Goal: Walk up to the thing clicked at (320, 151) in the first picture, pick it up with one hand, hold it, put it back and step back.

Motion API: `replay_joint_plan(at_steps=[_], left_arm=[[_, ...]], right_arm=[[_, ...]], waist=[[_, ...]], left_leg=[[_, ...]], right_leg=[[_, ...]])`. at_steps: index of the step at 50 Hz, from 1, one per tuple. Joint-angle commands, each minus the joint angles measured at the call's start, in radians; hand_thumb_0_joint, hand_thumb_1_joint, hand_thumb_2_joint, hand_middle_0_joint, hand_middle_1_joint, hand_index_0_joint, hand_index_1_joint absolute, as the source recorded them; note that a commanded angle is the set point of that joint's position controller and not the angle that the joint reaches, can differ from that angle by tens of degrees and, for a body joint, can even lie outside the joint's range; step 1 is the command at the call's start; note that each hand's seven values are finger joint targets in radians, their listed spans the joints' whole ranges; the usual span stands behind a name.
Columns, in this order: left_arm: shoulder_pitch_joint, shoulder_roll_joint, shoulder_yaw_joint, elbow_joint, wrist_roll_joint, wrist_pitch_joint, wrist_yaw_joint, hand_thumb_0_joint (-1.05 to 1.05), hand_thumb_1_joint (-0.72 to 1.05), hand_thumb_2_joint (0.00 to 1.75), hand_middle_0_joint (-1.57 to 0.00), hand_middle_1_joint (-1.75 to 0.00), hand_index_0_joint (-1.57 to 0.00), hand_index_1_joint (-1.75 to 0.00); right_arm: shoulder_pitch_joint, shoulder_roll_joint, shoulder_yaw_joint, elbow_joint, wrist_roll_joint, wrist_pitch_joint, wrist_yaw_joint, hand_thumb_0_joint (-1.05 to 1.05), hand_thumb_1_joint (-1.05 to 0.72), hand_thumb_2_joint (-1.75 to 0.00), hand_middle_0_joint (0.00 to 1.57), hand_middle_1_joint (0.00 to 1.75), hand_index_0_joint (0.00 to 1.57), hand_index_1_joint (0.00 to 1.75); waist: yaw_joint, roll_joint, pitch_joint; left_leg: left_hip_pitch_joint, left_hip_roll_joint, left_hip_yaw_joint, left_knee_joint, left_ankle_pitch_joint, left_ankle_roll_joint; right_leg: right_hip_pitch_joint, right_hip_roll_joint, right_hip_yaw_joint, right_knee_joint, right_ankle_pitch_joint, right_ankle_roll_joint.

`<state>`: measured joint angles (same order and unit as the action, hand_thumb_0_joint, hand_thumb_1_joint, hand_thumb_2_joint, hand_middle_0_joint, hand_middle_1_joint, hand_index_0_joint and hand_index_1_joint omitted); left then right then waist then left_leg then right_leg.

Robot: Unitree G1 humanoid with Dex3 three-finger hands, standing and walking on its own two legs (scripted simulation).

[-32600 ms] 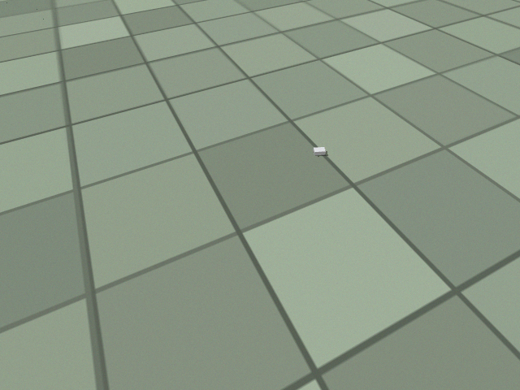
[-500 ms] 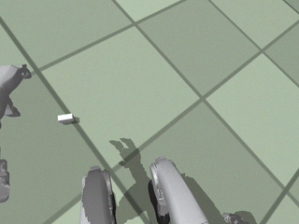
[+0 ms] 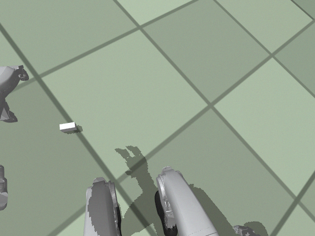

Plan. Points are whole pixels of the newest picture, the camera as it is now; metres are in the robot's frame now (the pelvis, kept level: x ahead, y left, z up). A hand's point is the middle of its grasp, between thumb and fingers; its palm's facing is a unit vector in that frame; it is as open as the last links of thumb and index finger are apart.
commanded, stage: go down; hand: left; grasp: from above
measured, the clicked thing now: (68, 127) +0.57 +0.28 -0.54
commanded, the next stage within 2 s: approach in 0.88 s
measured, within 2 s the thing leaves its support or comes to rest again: neither
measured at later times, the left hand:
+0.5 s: hand (8, 99) +0.50 +0.31 -0.08, palm faces -0.43 -0.01 -0.90, open 12.3 cm
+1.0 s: hand (7, 100) +0.49 +0.31 -0.07, palm faces -0.44 -0.02 -0.90, open 12.4 cm
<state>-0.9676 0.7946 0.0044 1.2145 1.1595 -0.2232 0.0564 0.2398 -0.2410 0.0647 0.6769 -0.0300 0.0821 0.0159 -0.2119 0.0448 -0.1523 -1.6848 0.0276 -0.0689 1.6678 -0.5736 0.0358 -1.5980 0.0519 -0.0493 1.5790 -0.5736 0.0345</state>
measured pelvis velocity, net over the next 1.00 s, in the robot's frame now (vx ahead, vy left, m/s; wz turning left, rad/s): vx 0.01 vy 0.00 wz -0.01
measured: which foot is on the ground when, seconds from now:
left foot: down 0.00-1.00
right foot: down 0.00-1.00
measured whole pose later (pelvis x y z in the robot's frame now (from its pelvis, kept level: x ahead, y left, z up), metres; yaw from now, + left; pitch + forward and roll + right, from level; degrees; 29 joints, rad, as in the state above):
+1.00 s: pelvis +0.01 +0.00 +0.00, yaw +0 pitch +34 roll -8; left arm -0.95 0.80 0.01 1.24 1.17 -0.23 0.09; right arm 0.25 -0.24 0.06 0.66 -0.03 0.09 0.02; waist -0.21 0.04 -0.16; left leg -1.68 0.04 -0.07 1.66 -0.59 0.03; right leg -1.59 0.06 -0.05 1.57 -0.58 0.03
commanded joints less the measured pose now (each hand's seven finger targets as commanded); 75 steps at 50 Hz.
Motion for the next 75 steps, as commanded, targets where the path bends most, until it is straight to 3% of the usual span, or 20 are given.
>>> replay_joint_plan(at_steps=[1, 7, 13, 17, 24, 27, 34, 37, 38, 41, 45, 48, 49, 51, 55, 60, 67, 69, 71, 75], left_arm=[[-0.377, 0.282, 0.060, -0.161, -0.015, -0.002, 0.044, 0.00, -0.19, 0.69, -0.42, -0.63, -0.40, -0.65], [-0.367, 0.273, 0.058, -0.147, -0.021, 0.006, 0.049, 0.00, -0.19, 0.68, -0.43, -0.62, -0.41, -0.64], [-0.360, 0.275, 0.059, -0.158, -0.017, -0.001, 0.052, 0.00, -0.21, 0.70, -0.41, -0.63, -0.39, -0.65], [-0.356, 0.272, 0.062, -0.147, -0.013, -0.005, 0.058, 0.00, -0.22, 0.71, -0.39, -0.66, -0.37, -0.68], [-0.381, 0.303, 0.083, -0.143, -0.007, -0.001, 0.073, 0.00, -0.25, 0.73, -0.39, -0.65, -0.36, -0.67], [-0.388, 0.320, 0.090, -0.165, -0.008, 0.006, 0.068, 0.00, -0.25, 0.73, -0.38, -0.66, -0.36, -0.68], [-0.388, 0.311, 0.082, -0.206, -0.032, 0.002, 0.043, 0.00, -0.24, 0.72, -0.39, -0.66, -0.37, -0.68], [-0.363, 0.286, 0.071, -0.182, -0.032, 0.000, 0.042, 0.00, -0.23, 0.71, -0.41, -0.64, -0.39, -0.66], [-0.351, 0.309, 0.085, -0.179, -0.027, -0.001, 0.045, 0.00, -0.22, 0.70, -0.41, -0.65, -0.39, -0.67], [-0.320, 0.272, 0.066, -0.151, -0.027, -0.005, 0.051, 0.00, -0.23, 0.71, -0.40, -0.66, -0.38, -0.68], [-0.337, 0.280, 0.073, -0.136, -0.018, -0.010, 0.066, 0.00, -0.24, 0.72, -0.37, -0.69, -0.36, -0.70], [-0.316, 0.250, 0.057, -0.104, -0.009, -0.008, 0.074, 0.00, -0.24, 0.72, -0.39, -0.66, -0.37, -0.68], [-0.337, 0.262, 0.061, -0.127, -0.008, -0.009, 0.078, 0.00, -0.32, 0.79, -0.39, -0.70, -0.35, -0.74], [-0.402, 0.291, 0.070, -0.155, 0.001, -0.007, 0.087, 0.00, -0.25, 0.72, -0.36, -0.73, -0.35, -0.74], [-0.384, 0.219, 0.026, -0.045, 0.011, 0.004, 0.099, 0.00, -0.25, 0.72, -0.35, -0.77, -0.35, -0.77], [-0.406, 0.212, 0.005, 0.053, 0.045, -0.008, 0.112, 0.00, -0.22, 0.69, -0.36, -0.79, -0.37, -0.78], [-0.518, 0.325, 0.051, 0.099, 0.108, -0.045, 0.178, 0.00, -0.22, 0.68, -0.35, -0.83, -0.37, -0.81], [-0.552, 0.331, 0.052, 0.082, 0.122, -0.052, 0.195, 0.00, -0.24, 0.70, -0.36, -0.83, -0.37, -0.81], [-0.569, 0.389, 0.082, 0.101, 0.132, -0.049, 0.214, 0.00, -0.24, 0.70, -0.36, -0.83, -0.37, -0.81], [-0.615, 0.407, 0.091, 0.103, 0.143, -0.039, 0.242, 0.00, -0.27, 0.73, -0.36, -0.80, -0.36, -0.80]], right_arm=[[0.187, -0.208, -0.073, -0.025, 0.001, -0.003, -0.018, 0.00, -0.92, -0.91, 0.20, 0.30, 0.20, 0.30], [0.183, -0.209, -0.075, -0.028, 0.005, 0.001, -0.021, 0.00, -0.92, -0.91, 0.20, 0.30, 0.20, 0.30], [0.192, -0.209, -0.073, -0.025, 0.001, 0.002, -0.019, 0.00, -0.92, -0.90, 0.20, 0.30, 0.20, 0.30], [0.199, -0.214, -0.075, -0.020, -0.004, 0.004, -0.013, 0.00, -0.92, -0.90, 0.20, 0.30, 0.20, 0.30], [0.193, -0.215, -0.072, -0.030, -0.006, 0.006, -0.009, 0.00, -0.92, -0.91, 0.20, 0.30, 0.20, 0.30], [0.190, -0.221, -0.077, -0.033, -0.003, 0.007, -0.011, 0.00, -0.92, -0.91, 0.20, 0.30, 0.20, 0.30], [0.198, -0.208, -0.077, -0.031, -0.001, 0.010, -0.016, 0.00, -0.92, -0.91, 0.20, 0.30, 0.20, 0.30], [0.197, -0.203, -0.071, -0.025, -0.001, 0.009, -0.017, 0.00, -0.92, -0.91, 0.20, 0.30, 0.20, 0.30], [0.199, -0.205, -0.073, -0.026, 0.002, 0.009, -0.018, 0.00, -0.92, -0.91, 0.20, 0.30, 0.20, 0.30], [0.191, -0.201, -0.069, -0.025, 0.001, 0.008, -0.016, 0.00, -0.92, -0.91, 0.20, 0.30, 0.20, 0.30], [0.193, -0.205, -0.073, -0.025, -0.001, 0.004, -0.012, 0.00, -0.92, -0.90, 0.20, 0.30, 0.20, 0.30], [0.193, -0.208, -0.074, -0.027, -0.002, 0.003, -0.008, 0.00, -0.92, -0.91, 0.20, 0.30, 0.20, 0.30], [0.189, -0.211, -0.078, -0.029, -0.001, 0.003, -0.007, 0.00, -0.94, -0.91, 0.20, 0.30, 0.20, 0.30], [0.194, -0.216, -0.080, -0.026, -0.002, 0.003, -0.006, 0.00, -0.92, -0.91, 0.20, 0.30, 0.20, 0.30], [0.192, -0.217, -0.074, -0.011, -0.008, -0.001, -0.001, 0.00, -0.92, -0.91, 0.20, 0.30, 0.20, 0.30], [0.194, -0.221, -0.063, -0.007, -0.021, -0.008, 0.014, 0.00, -0.92, -0.91, 0.20, 0.30, 0.20, 0.30], [0.190, -0.247, -0.048, -0.004, -0.050, -0.023, 0.043, 0.00, -0.92, -0.91, 0.20, 0.30, 0.20, 0.30], [0.194, -0.248, -0.043, 0.000, -0.058, -0.028, 0.048, 0.00, -0.93, -0.91, 0.20, 0.30, 0.20, 0.30], [0.189, -0.263, -0.040, -0.003, -0.060, -0.032, 0.052, 0.00, -0.93, -0.91, 0.20, 0.30, 0.20, 0.30], [0.186, -0.283, -0.023, -0.005, -0.075, -0.040, 0.058, 0.00, -0.93, -0.91, 0.20, 0.30, 0.20, 0.30]], waist=[[-0.005, 0.232, -0.605], [-0.009, 0.224, -0.581], [-0.004, 0.244, -0.617], [-0.006, 0.258, -0.590], [-0.006, 0.261, -0.592], [0.003, 0.274, -0.647], [-0.004, 0.255, -0.664], [-0.009, 0.250, -0.607], [0.006, 0.240, -0.624], [-0.005, 0.227, -0.563], [-0.005, 0.215, -0.567], [-0.011, 0.221, -0.531], [-0.003, 0.223, -0.556], [-0.011, 0.253, -0.593], [-0.043, 0.233, -0.506], [-0.066, 0.202, -0.479], [-0.077, 0.282, -0.575], [-0.086, 0.307, -0.617], [-0.089, 0.321, -0.630], [-0.120, 0.386, -0.655]], left_leg=[[0.572, 0.001, -0.018, -0.224, 0.202, -0.003], [0.587, 0.008, -0.034, -0.243, 0.162, -0.005], [0.610, 0.007, -0.028, -0.214, 0.273, -0.006], [0.618, 0.013, -0.049, -0.209, 0.311, -0.011], [0.569, 0.004, -0.040, -0.212, 0.199, -0.008], [0.626, 0.008, -0.057, -0.221, 0.223, -0.013], [0.612, 0.004, -0.017, -0.205, 0.236, 0.000], [0.595, 0.005, -0.019, -0.211, 0.235, 0.000], [0.597, 0.004, -0.017, -0.215, 0.235, 0.001], [0.563, 0.004, -0.018, -0.218, 0.227, 0.001], [0.541, 0.004, -0.012, -0.197, 0.242, 0.003], [0.540, 0.005, -0.026, -0.206, 0.216, -0.002], [0.557, 0.008, -0.028, -0.205, 0.218, -0.003], [0.570, 0.009, -0.032, -0.199, 0.217, -0.006], [0.509, 0.013, -0.057, -0.170, 0.212, -0.010], [0.347, 0.001, -0.025, -0.061, 0.188, 0.002], [0.265, -0.004, -0.027, 0.094, 0.200, -0.008], [0.257, -0.007, -0.023, 0.138, 0.192, -0.007], [0.231, -0.005, -0.031, 0.174, 0.165, -0.010], [0.246, 0.002, -0.059, 0.249, 0.173, -0.018]], right_leg=[[0.227, 0.020, -0.022, -0.186, 0.176, -0.077], [0.202, 0.021, -0.025, -0.196, 0.143, -0.075], [0.199, 0.022, -0.022, -0.171, 0.206, -0.078], [0.147, 0.021, -0.027, -0.150, 0.207, -0.079], [0.161, 0.017, -0.021, -0.156, 0.160, -0.076], [0.160, 0.021, -0.027, -0.148, 0.166, -0.077], [0.230, 0.023, -0.015, -0.188, 0.194, -0.074], [0.210, 0.022, -0.016, -0.192, 0.186, -0.075], [0.224, 0.023, -0.017, -0.194, 0.187, -0.077], [0.212, 0.023, -0.018, -0.196, 0.182, -0.077], [0.207, 0.024, -0.017, -0.179, 0.199, -0.076], [0.167, 0.023, -0.021, -0.171, 0.171, -0.077], [0.166, 0.025, -0.023, -0.164, 0.172, -0.078], [0.159, 0.024, -0.022, -0.154, 0.174, -0.078], [0.056, 0.025, -0.034, -0.107, 0.158, -0.079], [-0.001, 0.028, -0.034, -0.034, 0.160, -0.080], [-0.129, 0.019, -0.041, 0.139, 0.177, -0.077], [-0.150, 0.021, -0.048, 0.179, 0.176, -0.075], [-0.189, 0.014, -0.054, 0.221, 0.155, -0.073], [-0.281, 0.006, -0.080, 0.311, 0.153, -0.072]])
